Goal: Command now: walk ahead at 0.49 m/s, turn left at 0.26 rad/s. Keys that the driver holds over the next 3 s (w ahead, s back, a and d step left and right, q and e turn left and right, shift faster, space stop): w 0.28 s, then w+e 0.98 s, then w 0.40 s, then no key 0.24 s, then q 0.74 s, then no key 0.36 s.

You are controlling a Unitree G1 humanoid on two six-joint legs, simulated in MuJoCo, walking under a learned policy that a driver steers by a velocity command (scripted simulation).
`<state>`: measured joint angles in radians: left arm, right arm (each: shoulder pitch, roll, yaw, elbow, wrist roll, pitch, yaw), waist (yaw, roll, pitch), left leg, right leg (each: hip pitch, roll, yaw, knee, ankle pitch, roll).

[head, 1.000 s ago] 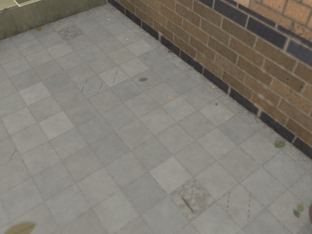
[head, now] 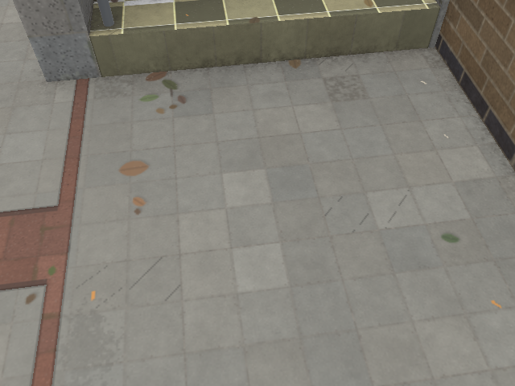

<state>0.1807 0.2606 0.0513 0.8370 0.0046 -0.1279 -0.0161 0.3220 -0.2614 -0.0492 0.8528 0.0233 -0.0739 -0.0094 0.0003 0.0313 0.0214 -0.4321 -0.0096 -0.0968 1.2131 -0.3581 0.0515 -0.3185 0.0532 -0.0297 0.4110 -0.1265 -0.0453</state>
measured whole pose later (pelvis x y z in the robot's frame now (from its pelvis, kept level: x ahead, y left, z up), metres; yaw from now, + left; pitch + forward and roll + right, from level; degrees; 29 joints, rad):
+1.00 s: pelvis +0.52 -0.01 -0.02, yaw -19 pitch +2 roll +0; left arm 0.14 0.28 0.07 0.72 -0.02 -0.05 -0.05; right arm 0.27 -0.27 -0.05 0.84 0.02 -0.10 -0.01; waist -0.01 0.00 0.06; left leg -0.29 0.05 0.01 1.23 -0.45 0.00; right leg -0.44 0.08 -0.05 0.61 -0.20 -0.11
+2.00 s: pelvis +0.95 -0.19 +0.00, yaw -33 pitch +1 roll +1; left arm 0.10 0.25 0.00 0.65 0.03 -0.04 0.00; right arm 0.23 -0.33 -0.02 0.83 0.01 -0.04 0.01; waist -0.03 0.03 0.05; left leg -0.39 -0.02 -0.06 1.03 -0.60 -0.04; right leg -0.39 0.00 -0.02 0.47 -0.11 -0.03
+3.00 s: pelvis +0.96 -0.19 +0.01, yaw -7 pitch +0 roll +1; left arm 0.16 0.27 0.02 0.83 0.00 0.01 0.04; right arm 0.22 -0.33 -0.06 0.70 0.00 0.04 -0.02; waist 0.01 0.04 0.06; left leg -0.32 -0.03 -0.10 0.76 -0.44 -0.10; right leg -0.20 0.00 0.06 0.44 -0.24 0.00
